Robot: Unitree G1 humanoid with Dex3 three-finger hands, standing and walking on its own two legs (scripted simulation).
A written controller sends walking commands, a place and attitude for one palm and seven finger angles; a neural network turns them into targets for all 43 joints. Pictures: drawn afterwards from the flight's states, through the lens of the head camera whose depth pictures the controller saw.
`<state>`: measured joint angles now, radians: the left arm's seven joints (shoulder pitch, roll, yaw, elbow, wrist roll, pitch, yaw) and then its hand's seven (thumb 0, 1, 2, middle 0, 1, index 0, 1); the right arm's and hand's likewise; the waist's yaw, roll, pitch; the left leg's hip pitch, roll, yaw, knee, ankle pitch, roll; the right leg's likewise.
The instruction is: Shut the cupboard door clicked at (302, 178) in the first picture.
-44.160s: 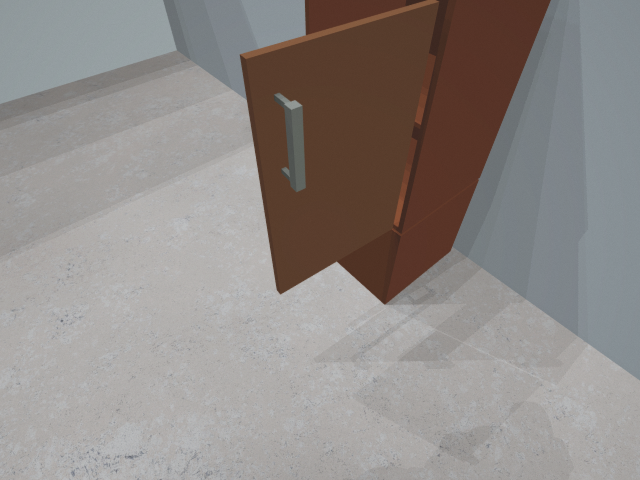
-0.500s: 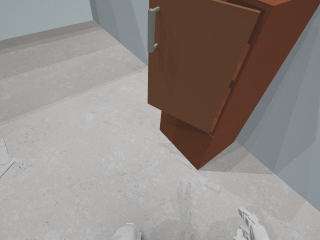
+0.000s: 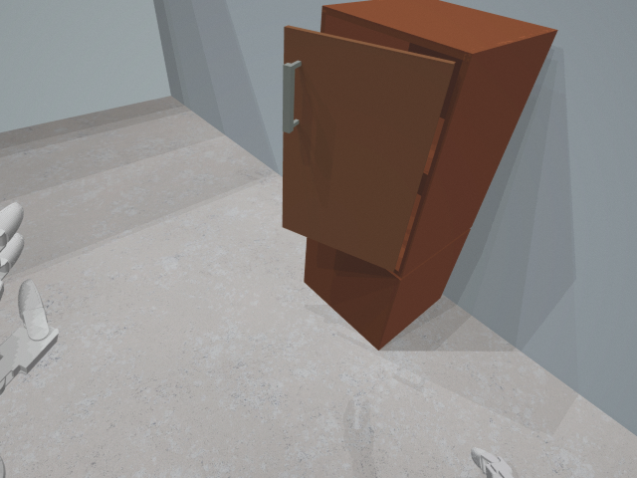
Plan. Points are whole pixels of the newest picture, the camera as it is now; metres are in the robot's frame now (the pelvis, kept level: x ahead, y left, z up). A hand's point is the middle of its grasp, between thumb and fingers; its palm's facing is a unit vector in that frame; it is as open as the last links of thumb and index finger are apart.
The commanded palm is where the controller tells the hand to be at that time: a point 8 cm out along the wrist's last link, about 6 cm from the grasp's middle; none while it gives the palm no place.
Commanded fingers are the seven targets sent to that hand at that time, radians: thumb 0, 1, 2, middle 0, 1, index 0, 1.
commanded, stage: stop stepping back and stand still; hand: left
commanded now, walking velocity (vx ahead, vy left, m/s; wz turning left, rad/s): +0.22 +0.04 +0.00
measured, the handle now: (292, 97) +0.92 +0.12 +0.11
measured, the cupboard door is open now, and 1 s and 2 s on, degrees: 21 21 21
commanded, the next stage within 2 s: let the arm hang, fingers relaxed in 0.98 s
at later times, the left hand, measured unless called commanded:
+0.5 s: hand (73, 325) +0.20 +0.25 +0.17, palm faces +0.43 -0.76 -0.48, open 7.4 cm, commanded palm +0.15 +0.28 +0.18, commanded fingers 0.00 0.90 0.90 -0.20 -0.30 -0.20 -0.30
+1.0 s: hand (60, 299) +0.23 +0.28 +0.17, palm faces +0.37 -0.78 -0.50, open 7.4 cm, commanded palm +0.17 +0.32 +0.18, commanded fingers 0.00 0.90 0.90 -0.20 -0.30 -0.20 -0.30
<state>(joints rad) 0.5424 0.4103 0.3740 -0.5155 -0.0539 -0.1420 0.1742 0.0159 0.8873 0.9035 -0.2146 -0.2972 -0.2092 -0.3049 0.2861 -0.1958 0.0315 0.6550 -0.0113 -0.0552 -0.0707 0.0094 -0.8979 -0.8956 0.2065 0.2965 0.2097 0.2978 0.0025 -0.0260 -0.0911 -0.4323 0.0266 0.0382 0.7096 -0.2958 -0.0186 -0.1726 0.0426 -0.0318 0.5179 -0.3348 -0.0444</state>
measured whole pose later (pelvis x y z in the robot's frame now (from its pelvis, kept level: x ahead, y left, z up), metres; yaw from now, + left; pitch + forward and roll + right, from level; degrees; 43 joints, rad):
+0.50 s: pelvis +0.01 -0.01 +0.01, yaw -1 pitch +1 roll +1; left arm 0.58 0.42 0.40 -0.44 -0.03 -0.18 0.18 0.01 0.89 0.90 -0.22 -0.30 -0.21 -0.31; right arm 0.27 -0.19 0.02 0.67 -0.01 -0.05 -0.06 0.01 -0.90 -0.90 0.21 0.30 0.21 0.30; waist 0.00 -0.01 -0.06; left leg -0.40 0.01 0.04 0.79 -0.37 -0.01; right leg -0.20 0.03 -0.07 0.49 -0.31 -0.08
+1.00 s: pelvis +0.02 +0.02 +0.00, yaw -2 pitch +2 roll -1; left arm 0.60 0.47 0.44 -0.51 -0.06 -0.17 0.16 0.01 0.89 0.90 -0.21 -0.30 -0.21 -0.30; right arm 0.19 -0.16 0.04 0.56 0.01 -0.04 -0.07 0.01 -0.90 -0.90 0.20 0.30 0.21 0.30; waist -0.02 -0.01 -0.02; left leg -0.33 0.04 0.09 0.52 -0.22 0.02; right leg -0.19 0.03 -0.06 0.46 -0.31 -0.02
